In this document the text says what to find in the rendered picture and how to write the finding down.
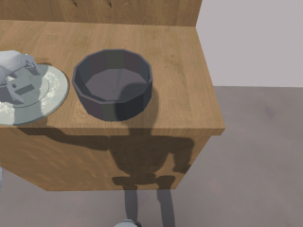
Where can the knob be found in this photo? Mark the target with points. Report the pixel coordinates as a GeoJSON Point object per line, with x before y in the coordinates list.
{"type": "Point", "coordinates": [23, 85]}

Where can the robot left shin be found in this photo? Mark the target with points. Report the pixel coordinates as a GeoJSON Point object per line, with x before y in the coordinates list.
{"type": "Point", "coordinates": [129, 220]}

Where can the left robot hand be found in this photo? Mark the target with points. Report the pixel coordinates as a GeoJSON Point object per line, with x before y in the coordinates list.
{"type": "Point", "coordinates": [11, 61]}

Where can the lid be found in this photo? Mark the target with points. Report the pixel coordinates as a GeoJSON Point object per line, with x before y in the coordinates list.
{"type": "Point", "coordinates": [51, 88]}

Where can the table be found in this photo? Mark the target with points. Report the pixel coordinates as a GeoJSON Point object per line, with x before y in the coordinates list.
{"type": "Point", "coordinates": [69, 149]}

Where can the pot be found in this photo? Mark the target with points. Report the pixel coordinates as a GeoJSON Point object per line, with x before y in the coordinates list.
{"type": "Point", "coordinates": [113, 84]}

